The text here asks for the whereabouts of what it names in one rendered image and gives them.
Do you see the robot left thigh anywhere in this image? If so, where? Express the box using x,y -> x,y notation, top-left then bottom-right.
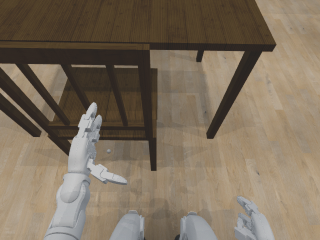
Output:
109,213 -> 145,240

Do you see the robot left forearm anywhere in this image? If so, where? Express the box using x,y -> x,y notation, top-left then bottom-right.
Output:
43,172 -> 91,240

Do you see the table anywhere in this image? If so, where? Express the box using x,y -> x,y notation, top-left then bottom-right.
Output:
0,0 -> 277,139

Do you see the left robot shin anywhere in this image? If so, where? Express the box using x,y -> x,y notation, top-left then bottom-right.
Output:
128,210 -> 138,214

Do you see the chair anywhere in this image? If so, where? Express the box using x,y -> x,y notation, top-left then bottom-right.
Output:
0,41 -> 158,171

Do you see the right robot hand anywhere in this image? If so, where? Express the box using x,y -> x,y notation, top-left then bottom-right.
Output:
234,196 -> 275,240

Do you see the left robot hand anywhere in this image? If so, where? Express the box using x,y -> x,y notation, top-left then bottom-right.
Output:
68,102 -> 128,185

